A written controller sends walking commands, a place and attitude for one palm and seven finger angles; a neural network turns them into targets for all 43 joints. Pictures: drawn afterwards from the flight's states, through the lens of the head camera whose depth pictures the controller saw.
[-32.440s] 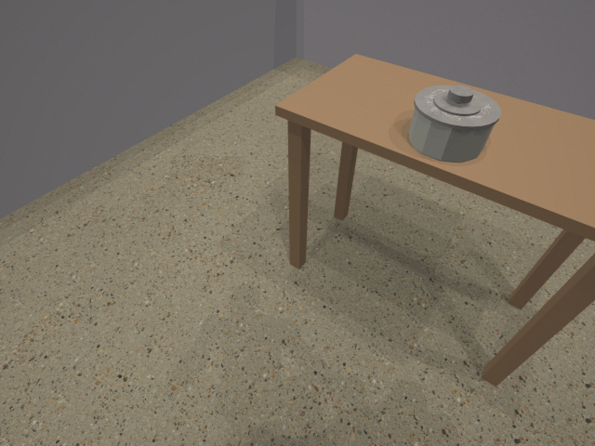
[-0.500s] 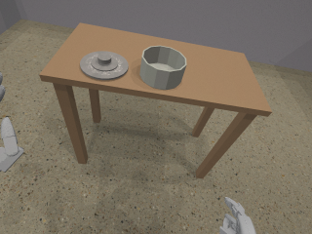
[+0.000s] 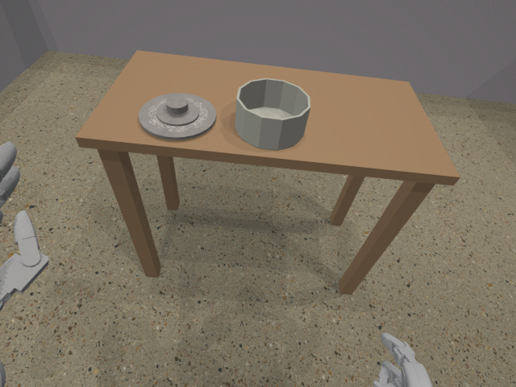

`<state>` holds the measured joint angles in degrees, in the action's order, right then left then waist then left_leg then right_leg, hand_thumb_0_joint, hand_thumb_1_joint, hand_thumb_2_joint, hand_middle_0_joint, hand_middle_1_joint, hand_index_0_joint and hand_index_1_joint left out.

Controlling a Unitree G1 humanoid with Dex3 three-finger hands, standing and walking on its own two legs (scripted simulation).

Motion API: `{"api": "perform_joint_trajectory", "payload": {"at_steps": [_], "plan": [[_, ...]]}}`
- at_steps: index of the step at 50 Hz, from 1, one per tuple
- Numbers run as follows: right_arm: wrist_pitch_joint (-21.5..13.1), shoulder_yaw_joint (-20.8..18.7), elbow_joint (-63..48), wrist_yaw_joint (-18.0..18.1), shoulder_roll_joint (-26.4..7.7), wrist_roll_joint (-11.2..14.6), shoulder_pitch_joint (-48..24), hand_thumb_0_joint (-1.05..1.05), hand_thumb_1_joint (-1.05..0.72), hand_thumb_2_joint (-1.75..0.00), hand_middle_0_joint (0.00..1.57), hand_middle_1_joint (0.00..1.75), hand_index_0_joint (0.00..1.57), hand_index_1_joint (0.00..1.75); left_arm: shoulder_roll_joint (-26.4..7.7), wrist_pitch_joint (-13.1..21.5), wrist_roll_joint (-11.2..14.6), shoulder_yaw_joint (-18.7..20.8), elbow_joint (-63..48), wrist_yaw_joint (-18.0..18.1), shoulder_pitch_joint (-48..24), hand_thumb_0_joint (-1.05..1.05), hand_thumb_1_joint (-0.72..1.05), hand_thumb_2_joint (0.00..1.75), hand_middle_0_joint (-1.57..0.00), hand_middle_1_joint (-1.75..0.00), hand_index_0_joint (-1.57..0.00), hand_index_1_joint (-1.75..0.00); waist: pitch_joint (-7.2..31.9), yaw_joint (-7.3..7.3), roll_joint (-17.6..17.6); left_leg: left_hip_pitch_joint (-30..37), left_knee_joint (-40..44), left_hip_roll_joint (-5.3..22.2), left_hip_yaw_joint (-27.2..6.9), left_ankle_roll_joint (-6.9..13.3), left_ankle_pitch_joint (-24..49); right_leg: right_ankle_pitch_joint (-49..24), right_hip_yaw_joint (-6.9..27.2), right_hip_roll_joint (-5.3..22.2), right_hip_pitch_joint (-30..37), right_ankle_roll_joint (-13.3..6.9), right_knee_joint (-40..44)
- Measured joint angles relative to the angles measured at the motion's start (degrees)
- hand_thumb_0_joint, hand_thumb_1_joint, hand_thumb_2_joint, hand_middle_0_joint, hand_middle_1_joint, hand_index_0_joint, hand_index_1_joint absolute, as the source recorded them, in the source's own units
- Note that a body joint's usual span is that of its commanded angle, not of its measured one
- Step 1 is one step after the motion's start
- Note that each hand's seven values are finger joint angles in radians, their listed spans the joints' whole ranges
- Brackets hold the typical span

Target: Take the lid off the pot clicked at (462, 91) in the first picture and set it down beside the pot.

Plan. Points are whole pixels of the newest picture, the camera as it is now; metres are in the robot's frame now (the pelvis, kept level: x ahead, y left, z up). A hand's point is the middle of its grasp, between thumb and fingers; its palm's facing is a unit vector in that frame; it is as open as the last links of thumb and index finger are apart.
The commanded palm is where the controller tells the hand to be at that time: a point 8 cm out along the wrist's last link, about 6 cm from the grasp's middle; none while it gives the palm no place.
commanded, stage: stop stepping back and stand still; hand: left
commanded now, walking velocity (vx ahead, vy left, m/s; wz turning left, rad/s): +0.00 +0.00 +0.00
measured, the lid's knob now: (177, 105) +0.73 +0.22 +0.02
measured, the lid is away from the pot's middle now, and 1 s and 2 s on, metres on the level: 0.24 0.24 0.24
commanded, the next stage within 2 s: let the arm hang, fingers relaxed in 0.72 s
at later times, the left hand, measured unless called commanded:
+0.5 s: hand out of the picture +0.05 +0.18 -0.18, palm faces +0.07 -0.98 -0.21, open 7.1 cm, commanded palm none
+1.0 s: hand out of the picture +0.09 +0.16 -0.17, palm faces +0.07 -0.98 -0.20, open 7.2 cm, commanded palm none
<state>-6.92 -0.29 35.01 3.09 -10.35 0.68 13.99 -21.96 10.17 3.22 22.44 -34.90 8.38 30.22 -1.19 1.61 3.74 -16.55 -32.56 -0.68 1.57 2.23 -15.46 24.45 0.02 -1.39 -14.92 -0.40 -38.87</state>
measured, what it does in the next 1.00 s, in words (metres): shifts its weight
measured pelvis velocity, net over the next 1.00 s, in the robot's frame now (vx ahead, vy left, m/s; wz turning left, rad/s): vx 0.05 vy -0.02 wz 0.03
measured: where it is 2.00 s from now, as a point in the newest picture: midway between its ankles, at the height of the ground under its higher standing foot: outside the picture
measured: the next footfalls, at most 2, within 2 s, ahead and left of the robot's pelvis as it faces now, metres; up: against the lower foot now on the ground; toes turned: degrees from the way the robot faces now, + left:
none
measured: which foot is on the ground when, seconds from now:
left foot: down 0.00-1.00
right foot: down 0.00-1.00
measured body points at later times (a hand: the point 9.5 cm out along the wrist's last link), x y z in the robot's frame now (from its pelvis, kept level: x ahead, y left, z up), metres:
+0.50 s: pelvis +0.04 -0.02 +0.00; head +0.10 +0.01 +0.45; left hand +0.05 +0.23 -0.16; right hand +0.07 -0.26 -0.14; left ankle +0.02 +0.09 -0.73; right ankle +0.00 -0.12 -0.73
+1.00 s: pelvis +0.05 -0.02 +0.01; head +0.07 -0.01 +0.46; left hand +0.08 +0.21 -0.15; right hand +0.06 -0.24 -0.15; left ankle +0.02 +0.09 -0.73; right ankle +0.00 -0.12 -0.73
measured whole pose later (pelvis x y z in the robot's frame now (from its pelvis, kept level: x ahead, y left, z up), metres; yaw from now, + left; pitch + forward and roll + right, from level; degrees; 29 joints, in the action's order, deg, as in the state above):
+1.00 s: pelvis +0.05 -0.02 +0.01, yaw +2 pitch -1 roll +0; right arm 0.8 -2.2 60.6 2.5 -7.1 -0.5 16.8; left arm -9.5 -0.5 -0.2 1.4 60.7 2.9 12.4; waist -3.3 0.8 0.8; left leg -10.1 -28.3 0.6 0.7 0.3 -17.3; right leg 18.4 -3.3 -1.6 -6.1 -2.1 -25.3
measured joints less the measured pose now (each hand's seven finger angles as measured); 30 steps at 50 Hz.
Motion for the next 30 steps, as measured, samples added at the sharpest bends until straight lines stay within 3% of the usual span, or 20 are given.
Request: {"api": "perform_joint_trajectory", "payload": {"at_steps": [2, 4, 7, 9, 12, 15, 17, 20, 30], "plan": [[-0.4, 0.9, -1.19, -0.62, 0.85, 0.11, -0.6, 0.01, -0.91, -0.9, 0.2, 0.3, 0.2, 0.3, -2.11, 0.27, -0.15, 0.84, -2.07, -0.09, 2.13, 0.02, 0.89, 0.9, -0.21, -0.3, -0.21, -0.3, -1.1, 0.43, 0.24, 0.17, 0.93, 0.11, -0.15, -0.45, 0.52, -4.92, -0.47, 0.25, 0.57, 0.25, 6.54], [-2.32, -0.17, 1.42, -2.74, 0.11, -0.12, -1.41, 0.01, -0.91, -0.9, 0.2, 0.3, 0.2, 0.3, -3.49, 2.2, -3.4, -3.1, 5.75, -2.33, -0.87, 0.01, 0.9, 0.9, -0.21, -0.3, -0.21, -0.3, -0.27, -0.32, -1.33, -2.27, -1.62, 0.07, -0.62, -0.8, -0.58, -9.71, -1.89, 0.91, -0.92, -0.4, 6.83], [0.75, -1.77, 7.01, -4.3, -2.15, -0.49, -3.12, 0.01, -0.91, -0.9, 0.2, 0.3, 0.21, 0.3, 0.63, -4.22, -5.4, -11.87, 28.96, -6.04, -9.12, 0.0, 0.9, 0.9, -0.2, -0.3, -0.2, -0.3, 2.81, -0.29, -5.25, -4.71, -4.85, -0.47, -1.95, -0.78, -2.67, -5.06, -3.3, 1.42, -2.65, -0.26, 3.59], [3.51, -2.04, 8.79, -4.37, -2.67, -0.93, -3.02, 0.01, -0.91, -0.9, 0.2, 0.3, 0.21, 0.3, 4.39, -8.97, -5.71, -15.28, 44.52, -6.87, -12.73, 0.0, 0.9, 0.9, -0.2, -0.3, -0.2, -0.3, 4.01, 0.09, -6.31, -5.14, -6.41, -0.76, -2.43, -0.61, -3.92, -3.09, -3.8, 1.69, -2.87, -0.26, 1.98], [5.88, -1.93, 10.52, -4.19, -1.69, -1.63, -1.5, 0.01, -0.91, -0.9, 0.2, 0.3, 0.21, 0.3, 8.4, -13.09, -5.47, -18.58, 61.9, -7.12, -14.86, 0.01, 0.91, 0.9, -0.2, -0.3, -0.2, -0.3, 3.21, 0.58, -4.39, -4.25, -8.16, -0.73, -1.81, -0.68, -5.32, -1.11, -4.31, 2.02, -1.65, -0.7, 0.29], [7.22, -1.44, 12.3, -3.7, -0.19, -1.99, 0.25, 0.01, -0.91, -0.9, 0.2, 0.3, 0.21, 0.3, 10.98, -14.4, -4.79, -21.03, 72.94, -7.34, -14.15, 0.01, 0.91, 0.9, -0.2, -0.3, -0.2, -0.3, 1.07, 0.46, -0.87, -2.07, -7.03, -0.54, -1.42, -0.68, -6.23, -0.35, -4.41, 2.02, 0.06, -0.69, 0.51], [7.39, -1.08, 13.31, -3.12, 0.54, -2.07, 1.32, 0.01, -0.91, -0.9, 0.2, 0.3, 0.21, 0.3, 12.17, -14.08, -3.69, -21.05, 77.93, -7.01, -13.64, 0.0, 0.93, 0.9, -0.2, -0.3, -0.2, -0.3, -0.62, 0.02, 0.72, -1.45, -5.98, -0.28, -1.48, -0.72, -5.77, -1.18, -4.43, 1.69, 0.69, -0.85, 1.73], [7.44, -0.8, 15.19, -2.05, 1.23, -1.83, 2.65, 0.01, -0.91, -0.9, 0.2, 0.3, 0.2, 0.3, 10.46, -12.89, -3.38, -20.28, 82.33, -6.67, -14.41, -0.02, 0.99, 0.89, -0.21, -0.3, -0.21, -0.3, -3.2, -1.21, 1.32, -0.83, -3.77, 0.08, -2.09, -0.94, -4.47, -2.54, -4.73, 1.11, 1.84, -1.01, 4.74], [8.35, -1.79, 20.32, -1.08, 1.44, -1.06, 3.32, 0.01, -0.91, -0.9, 0.2, 0.3, 0.2, 0.3, 9.5, -11.78, -3.56, -20.95, 92.66, -6.17, -13.03, 0.0, 0.94, 0.9, -0.2, -0.3, -0.2, -0.3, -3.87, -1.23, -3.87, 2.73, 0.98, 0.93, -1.97, -1.65, -2.94, -5.13, -4.46, 0.07, 6.04, -1.42, 11.41]]}}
